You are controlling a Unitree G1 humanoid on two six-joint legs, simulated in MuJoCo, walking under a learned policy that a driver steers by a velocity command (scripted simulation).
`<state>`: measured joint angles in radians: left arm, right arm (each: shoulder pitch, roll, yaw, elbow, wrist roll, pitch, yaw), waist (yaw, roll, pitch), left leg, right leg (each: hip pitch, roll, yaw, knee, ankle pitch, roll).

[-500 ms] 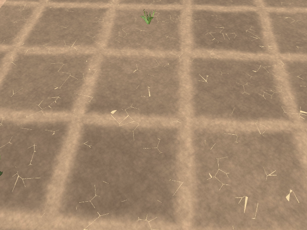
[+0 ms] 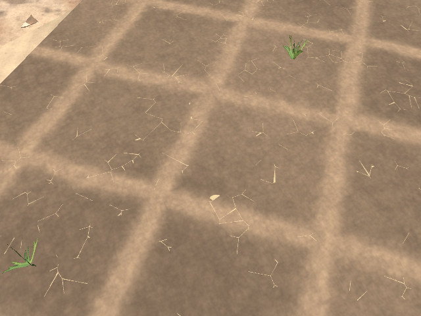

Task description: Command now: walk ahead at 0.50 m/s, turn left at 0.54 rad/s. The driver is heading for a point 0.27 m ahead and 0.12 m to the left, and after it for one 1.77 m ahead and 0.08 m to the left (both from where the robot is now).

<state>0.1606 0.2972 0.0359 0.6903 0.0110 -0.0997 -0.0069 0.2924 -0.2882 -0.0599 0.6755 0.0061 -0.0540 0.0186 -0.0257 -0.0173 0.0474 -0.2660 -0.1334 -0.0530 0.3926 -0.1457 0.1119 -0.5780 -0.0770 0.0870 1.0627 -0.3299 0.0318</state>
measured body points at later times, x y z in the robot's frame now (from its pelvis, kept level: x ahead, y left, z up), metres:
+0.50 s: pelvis +0.21 -0.07 +0.00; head +0.25 -0.06 +0.45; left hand +0.26 +0.24 -0.10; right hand +0.44 -0.29 -0.10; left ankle +0.20 +0.07 -0.68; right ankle +0.29 -0.16 -0.74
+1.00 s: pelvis +0.24 -0.03 -0.01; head +0.25 -0.03 +0.44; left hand +0.23 +0.26 -0.13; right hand +0.50 -0.18 -0.10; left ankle +0.22 +0.08 -0.74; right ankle +0.29 -0.16 -0.74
